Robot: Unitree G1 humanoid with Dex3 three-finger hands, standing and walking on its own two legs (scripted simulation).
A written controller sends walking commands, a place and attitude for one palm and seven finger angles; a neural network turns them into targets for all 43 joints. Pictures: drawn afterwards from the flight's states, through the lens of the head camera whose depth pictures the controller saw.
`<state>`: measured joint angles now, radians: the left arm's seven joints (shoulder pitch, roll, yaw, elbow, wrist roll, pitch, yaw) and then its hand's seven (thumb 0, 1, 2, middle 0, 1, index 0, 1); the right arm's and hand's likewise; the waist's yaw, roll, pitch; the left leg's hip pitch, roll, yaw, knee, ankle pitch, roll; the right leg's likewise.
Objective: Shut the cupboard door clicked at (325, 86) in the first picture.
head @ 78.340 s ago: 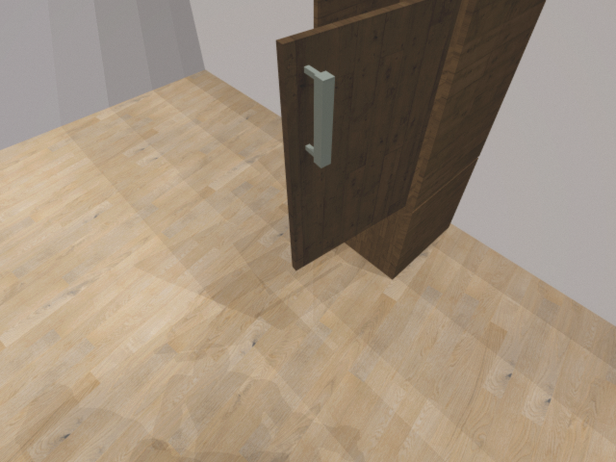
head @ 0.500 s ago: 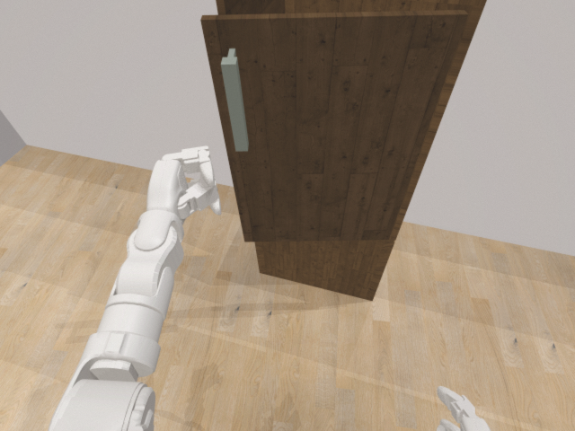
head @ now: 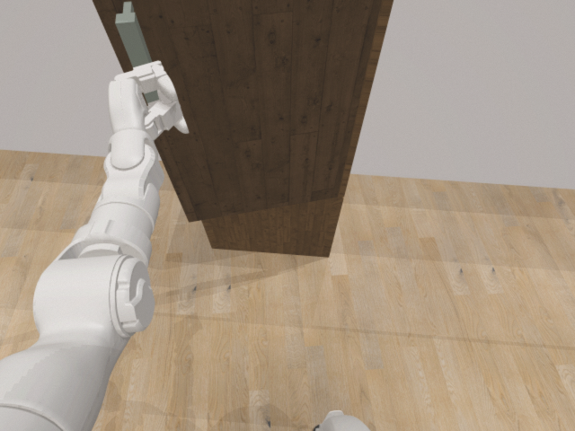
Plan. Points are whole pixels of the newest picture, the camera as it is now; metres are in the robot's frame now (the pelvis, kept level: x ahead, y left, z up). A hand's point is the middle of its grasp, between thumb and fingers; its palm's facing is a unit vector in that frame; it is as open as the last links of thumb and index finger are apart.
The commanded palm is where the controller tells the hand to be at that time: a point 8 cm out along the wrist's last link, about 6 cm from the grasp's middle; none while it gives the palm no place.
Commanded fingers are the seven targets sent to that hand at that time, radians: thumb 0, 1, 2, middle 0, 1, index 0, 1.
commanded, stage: bring the fist close to the handle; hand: left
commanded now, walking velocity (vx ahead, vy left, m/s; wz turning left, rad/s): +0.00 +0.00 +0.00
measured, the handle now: (147, 69) +0.62 +0.15 +0.14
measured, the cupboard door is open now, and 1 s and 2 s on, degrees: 17 9 3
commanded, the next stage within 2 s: push the door shut along its arc in 0.22 s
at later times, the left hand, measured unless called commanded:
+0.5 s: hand (170, 110) +0.53 +0.11 +0.14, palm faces +0.06 -1.00 -0.01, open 3.1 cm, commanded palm +0.52 +0.16 +0.14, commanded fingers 0.00 0.90 0.90 -1.30 -1.50 -1.30 -1.50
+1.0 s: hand (174, 74) +0.59 +0.10 +0.15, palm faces -0.05 -1.00 -0.01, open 3.1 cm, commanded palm +0.58 +0.15 +0.14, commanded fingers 0.00 0.90 0.90 -1.30 -1.50 -1.30 -1.50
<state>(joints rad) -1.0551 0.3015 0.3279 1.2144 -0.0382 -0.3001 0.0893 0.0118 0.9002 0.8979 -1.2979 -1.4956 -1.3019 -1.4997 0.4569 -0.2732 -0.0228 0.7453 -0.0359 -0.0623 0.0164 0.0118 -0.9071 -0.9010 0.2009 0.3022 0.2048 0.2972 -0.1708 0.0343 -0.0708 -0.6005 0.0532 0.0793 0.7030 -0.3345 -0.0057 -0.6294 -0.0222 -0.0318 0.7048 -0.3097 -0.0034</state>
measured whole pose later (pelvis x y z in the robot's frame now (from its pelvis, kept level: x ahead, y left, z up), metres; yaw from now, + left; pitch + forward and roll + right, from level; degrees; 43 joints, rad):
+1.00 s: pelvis +0.01 +0.01 -0.01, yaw +1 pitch +20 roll -2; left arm -1.32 0.52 0.32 1.42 -0.01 -0.26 -0.08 0.01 0.90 0.90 -1.30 -1.50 -1.32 -1.50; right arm 0.53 -0.28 0.00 0.73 -0.05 -0.03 0.02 0.01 -0.91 -0.90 0.20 0.30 0.21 0.30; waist -0.28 0.06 -0.07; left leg -0.76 0.06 0.04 0.78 -0.37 0.01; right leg -0.75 -0.02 -0.06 0.72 -0.32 0.01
